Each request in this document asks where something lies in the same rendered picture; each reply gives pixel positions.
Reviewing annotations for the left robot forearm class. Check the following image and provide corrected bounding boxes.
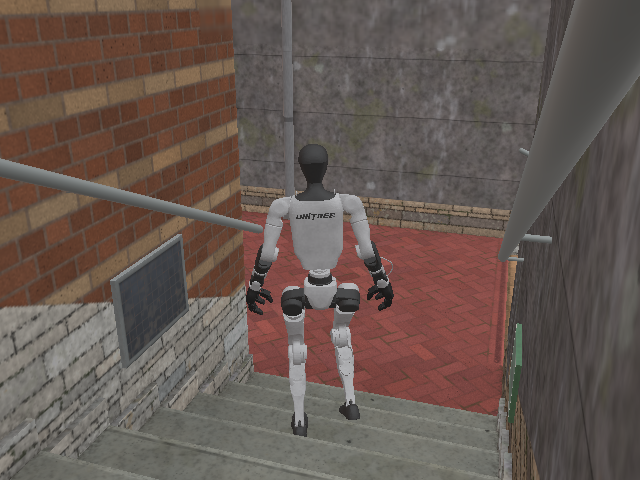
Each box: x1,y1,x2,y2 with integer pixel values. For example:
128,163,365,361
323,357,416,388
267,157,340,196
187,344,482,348
249,244,272,291

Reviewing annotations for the right robot upper arm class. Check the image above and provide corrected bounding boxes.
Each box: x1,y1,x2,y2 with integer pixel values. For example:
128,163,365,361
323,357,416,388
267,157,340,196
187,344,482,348
340,194,375,260

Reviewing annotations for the left robot upper arm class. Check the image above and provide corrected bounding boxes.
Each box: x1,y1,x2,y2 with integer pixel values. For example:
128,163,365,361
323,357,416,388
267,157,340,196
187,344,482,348
260,196,291,262

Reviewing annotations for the right robot forearm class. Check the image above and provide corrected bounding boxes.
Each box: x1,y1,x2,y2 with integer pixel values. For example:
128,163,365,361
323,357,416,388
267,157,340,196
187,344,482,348
364,241,389,288

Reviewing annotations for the right robot thigh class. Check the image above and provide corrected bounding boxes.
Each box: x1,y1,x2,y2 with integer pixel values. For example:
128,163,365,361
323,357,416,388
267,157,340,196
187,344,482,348
330,283,360,347

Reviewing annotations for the robot right hand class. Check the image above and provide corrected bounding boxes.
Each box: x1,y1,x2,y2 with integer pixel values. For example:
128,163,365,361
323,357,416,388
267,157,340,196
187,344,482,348
367,282,394,311

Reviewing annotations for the robot left hand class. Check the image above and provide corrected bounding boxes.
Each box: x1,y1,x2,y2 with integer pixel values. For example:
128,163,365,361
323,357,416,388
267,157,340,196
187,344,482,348
246,287,273,315

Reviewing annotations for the robot left foot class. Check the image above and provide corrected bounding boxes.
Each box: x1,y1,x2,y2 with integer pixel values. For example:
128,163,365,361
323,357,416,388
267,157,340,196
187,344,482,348
291,412,308,437

